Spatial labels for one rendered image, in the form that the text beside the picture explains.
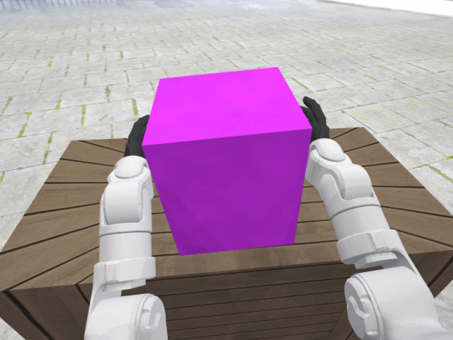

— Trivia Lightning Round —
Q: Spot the robot right hand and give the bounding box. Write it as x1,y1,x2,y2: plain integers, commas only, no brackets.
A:
300,96,330,144

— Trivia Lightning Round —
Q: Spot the pedestal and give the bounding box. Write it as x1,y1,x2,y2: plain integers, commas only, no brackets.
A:
0,127,453,340

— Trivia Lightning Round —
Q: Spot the right robot forearm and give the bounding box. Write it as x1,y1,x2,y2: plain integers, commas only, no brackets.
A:
305,138,440,322

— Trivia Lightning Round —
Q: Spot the carton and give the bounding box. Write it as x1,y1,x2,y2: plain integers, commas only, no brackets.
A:
142,67,312,256

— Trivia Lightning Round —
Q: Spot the left robot forearm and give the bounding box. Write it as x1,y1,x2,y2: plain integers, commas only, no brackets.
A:
84,156,156,340

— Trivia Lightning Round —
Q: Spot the robot left upper arm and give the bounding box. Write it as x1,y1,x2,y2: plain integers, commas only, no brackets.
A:
86,293,168,340

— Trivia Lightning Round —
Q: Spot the robot right upper arm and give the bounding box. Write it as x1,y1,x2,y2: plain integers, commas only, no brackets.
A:
344,266,453,340

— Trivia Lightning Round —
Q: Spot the robot left hand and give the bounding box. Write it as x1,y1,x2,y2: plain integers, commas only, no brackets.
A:
124,115,150,159

